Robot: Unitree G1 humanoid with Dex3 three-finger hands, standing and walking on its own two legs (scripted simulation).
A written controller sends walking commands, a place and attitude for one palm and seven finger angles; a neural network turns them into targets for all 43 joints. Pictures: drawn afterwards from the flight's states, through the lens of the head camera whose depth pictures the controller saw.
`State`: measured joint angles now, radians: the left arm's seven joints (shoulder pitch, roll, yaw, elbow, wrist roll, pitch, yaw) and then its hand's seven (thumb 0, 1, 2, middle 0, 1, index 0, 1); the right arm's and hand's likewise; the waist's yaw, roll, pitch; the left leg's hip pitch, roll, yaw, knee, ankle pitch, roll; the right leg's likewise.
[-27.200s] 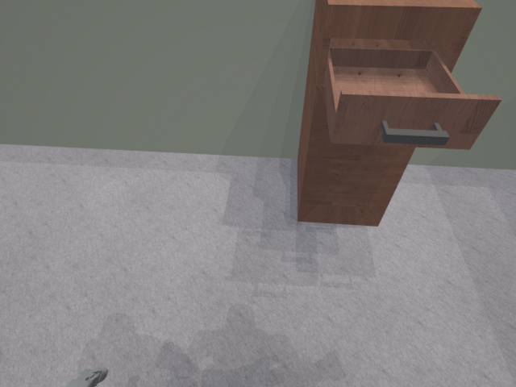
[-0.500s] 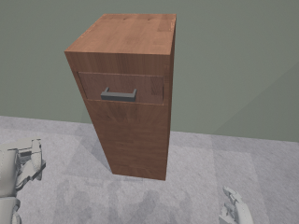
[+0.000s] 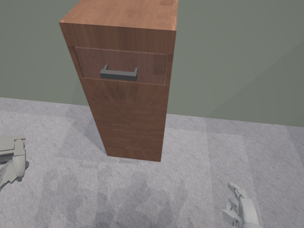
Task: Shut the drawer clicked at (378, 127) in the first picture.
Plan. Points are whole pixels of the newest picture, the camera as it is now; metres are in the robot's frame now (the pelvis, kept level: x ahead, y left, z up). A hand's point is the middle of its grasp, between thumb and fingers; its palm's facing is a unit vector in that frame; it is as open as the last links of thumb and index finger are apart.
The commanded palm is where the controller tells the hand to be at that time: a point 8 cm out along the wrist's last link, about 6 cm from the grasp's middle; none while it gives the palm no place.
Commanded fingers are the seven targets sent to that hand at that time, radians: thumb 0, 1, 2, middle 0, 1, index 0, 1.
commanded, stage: step back with the hand held close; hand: left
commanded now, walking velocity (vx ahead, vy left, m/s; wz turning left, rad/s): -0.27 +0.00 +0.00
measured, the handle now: (120, 71) +0.63 +0.17 +0.04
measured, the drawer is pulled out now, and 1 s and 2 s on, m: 0.00 0.00 0.00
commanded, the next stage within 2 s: stop stepping back and stand still in 0.62 s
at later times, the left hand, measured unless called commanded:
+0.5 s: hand out of the picture +0.13 +0.25 +0.17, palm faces +0.36 -0.80 -0.49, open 3.2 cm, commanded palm +0.06 +0.28 +0.18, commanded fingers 0.00 0.90 0.90 -1.40 -1.60 -1.40 -1.60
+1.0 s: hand out of the picture +0.04 +0.29 +0.15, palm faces +0.41 -0.87 -0.28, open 3.2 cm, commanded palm -0.02 +0.32 +0.18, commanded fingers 0.00 0.90 0.90 -1.40 -1.60 -1.40 -1.60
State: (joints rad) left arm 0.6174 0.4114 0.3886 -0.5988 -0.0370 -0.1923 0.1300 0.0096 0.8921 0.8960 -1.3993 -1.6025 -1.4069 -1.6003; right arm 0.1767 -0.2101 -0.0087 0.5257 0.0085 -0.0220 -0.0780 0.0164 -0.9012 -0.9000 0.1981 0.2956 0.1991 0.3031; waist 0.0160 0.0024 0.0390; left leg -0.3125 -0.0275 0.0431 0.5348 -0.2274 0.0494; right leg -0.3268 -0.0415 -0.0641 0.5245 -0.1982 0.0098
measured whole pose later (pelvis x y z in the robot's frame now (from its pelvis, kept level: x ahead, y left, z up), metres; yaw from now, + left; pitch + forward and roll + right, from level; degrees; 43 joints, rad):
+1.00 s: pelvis -0.15 +0.04 -0.02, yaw -1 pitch -5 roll -6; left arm 0.53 0.36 0.34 -0.52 -0.05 -0.20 0.14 0.01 0.89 0.90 -1.41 -1.60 -1.41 -1.60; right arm 0.25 -0.25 -0.02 0.63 0.00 -0.08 -0.12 0.02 -0.90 -0.90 0.20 0.30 0.20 0.30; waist 0.00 0.02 -0.02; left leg -0.49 0.00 -0.01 0.65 -0.15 0.05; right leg -0.13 0.02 -0.04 0.62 -0.48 0.01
